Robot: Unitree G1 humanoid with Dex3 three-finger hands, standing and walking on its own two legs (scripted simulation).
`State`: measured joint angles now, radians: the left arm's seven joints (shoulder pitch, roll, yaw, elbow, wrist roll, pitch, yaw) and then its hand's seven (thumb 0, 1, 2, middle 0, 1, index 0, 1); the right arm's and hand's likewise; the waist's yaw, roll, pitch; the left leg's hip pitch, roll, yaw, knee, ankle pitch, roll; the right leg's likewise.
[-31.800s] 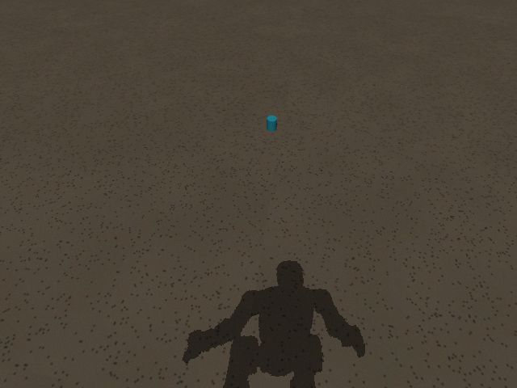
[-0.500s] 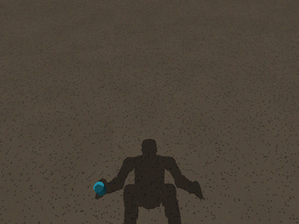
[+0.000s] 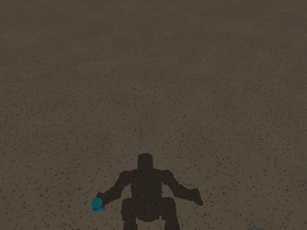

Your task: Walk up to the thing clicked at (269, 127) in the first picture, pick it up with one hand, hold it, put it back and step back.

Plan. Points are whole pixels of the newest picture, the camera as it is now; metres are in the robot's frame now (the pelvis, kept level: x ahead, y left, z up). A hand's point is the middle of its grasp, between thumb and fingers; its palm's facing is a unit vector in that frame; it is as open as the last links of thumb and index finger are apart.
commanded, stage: walk up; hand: left
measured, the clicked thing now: (98, 205) +0.39 +0.32 -0.74
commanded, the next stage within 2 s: stand in 0.08 s
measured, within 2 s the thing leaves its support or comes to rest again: neither
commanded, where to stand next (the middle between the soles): +0.02 +0.06 m, yaw +4 degrees
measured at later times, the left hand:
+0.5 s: hand out of the picture +0.07 +0.24 -0.15, palm faces -0.03 -0.94 -0.34, open 7.4 cm
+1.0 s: hand out of the picture +0.06 +0.24 -0.15, palm faces -0.02 -0.94 -0.34, open 7.4 cm
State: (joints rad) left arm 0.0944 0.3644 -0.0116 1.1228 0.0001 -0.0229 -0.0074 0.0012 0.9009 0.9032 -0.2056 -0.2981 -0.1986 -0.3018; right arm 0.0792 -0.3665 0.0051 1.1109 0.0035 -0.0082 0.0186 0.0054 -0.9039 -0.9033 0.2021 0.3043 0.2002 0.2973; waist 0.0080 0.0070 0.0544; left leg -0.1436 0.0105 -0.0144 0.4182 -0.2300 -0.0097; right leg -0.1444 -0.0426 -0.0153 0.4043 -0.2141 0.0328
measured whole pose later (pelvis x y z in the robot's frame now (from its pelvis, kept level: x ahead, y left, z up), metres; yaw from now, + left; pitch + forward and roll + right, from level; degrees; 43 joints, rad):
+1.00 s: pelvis -0.01 -0.01 +0.00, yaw +0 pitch -2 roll +0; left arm 0.11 0.35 0.00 1.15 0.01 -0.01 -0.01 0.00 0.90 0.90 -0.21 -0.30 -0.20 -0.30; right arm 0.11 -0.36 0.01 1.15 -0.01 -0.01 0.02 0.01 -0.90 -0.90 0.20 0.30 0.20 0.30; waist 0.00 0.01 0.06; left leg -0.12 0.02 -0.02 0.34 -0.17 -0.03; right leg -0.13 -0.03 -0.02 0.34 -0.17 0.02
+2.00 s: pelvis +0.01 -0.01 +0.00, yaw +0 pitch -2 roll +0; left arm 0.11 0.35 0.00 1.13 0.01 -0.01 -0.01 0.00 0.90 0.90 -0.21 -0.30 -0.20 -0.30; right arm 0.10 -0.36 0.01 1.13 -0.01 0.00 0.01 0.00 -0.90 -0.90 0.20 0.30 0.20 0.30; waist 0.00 0.01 0.05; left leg -0.10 0.02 -0.02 0.33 -0.19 -0.02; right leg -0.11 -0.03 -0.02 0.32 -0.18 0.02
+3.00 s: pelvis -0.01 +0.01 -0.08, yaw -1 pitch +16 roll -1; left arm 0.15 0.33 0.17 0.66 0.22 0.11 -0.01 -0.01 -0.50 1.04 -0.07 -1.02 -0.05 -1.04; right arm 0.21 -0.24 -0.05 0.62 0.01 -0.10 -0.01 0.01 -0.88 -0.90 0.20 0.30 0.20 0.30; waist -0.02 0.00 -0.08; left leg -0.85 0.03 -0.02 1.09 -0.51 -0.01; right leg -0.85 -0.03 0.00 1.05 -0.48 0.04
